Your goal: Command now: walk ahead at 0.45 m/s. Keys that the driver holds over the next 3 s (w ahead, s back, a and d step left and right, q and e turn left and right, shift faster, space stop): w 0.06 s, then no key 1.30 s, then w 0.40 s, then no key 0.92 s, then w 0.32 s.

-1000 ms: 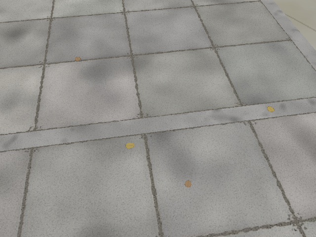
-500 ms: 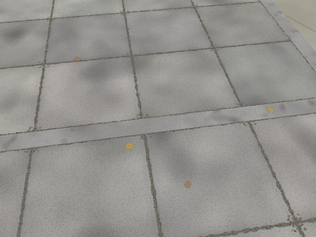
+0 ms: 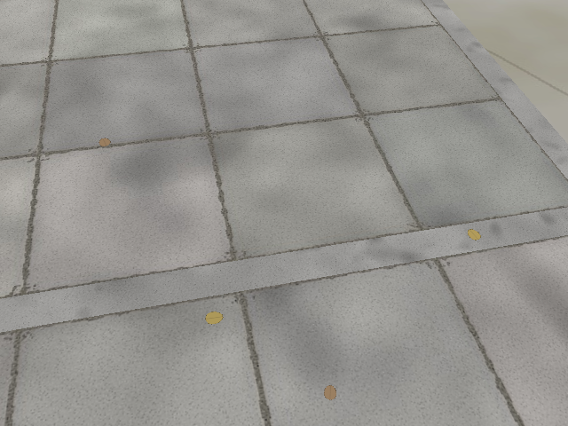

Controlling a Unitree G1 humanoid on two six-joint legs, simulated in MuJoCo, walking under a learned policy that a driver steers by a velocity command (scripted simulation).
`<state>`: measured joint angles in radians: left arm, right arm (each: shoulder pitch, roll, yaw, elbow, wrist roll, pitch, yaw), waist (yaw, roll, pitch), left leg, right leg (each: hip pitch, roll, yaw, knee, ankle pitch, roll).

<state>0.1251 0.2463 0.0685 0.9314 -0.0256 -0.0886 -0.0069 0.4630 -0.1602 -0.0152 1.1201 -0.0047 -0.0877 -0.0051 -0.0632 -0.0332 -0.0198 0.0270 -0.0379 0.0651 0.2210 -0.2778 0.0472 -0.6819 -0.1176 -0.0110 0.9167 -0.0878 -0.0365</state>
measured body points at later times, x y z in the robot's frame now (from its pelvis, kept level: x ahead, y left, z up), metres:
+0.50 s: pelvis +0.21 -0.06 -0.01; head +0.23 -0.06 +0.44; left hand +0.29 +0.19 -0.15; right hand +0.30 -0.31 -0.15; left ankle +0.26 +0.10 -0.72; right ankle +0.28 -0.14 -0.74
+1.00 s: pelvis +0.28 -0.04 -0.01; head +0.29 -0.04 +0.44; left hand +0.34 +0.22 -0.15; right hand +0.32 -0.28 -0.16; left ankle +0.26 +0.09 -0.74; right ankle +0.28 -0.14 -0.74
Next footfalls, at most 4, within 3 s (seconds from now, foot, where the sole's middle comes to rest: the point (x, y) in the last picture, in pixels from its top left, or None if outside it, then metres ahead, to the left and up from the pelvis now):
0.20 right None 0.32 -0.14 -0.78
0.58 left None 0.30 0.09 -0.78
1.70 left None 0.39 0.12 -0.78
2.12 right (305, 383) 0.62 -0.08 -0.78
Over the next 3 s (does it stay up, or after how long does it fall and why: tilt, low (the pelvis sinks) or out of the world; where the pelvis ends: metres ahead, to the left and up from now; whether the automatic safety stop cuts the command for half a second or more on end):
stays up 0.63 0.01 -0.02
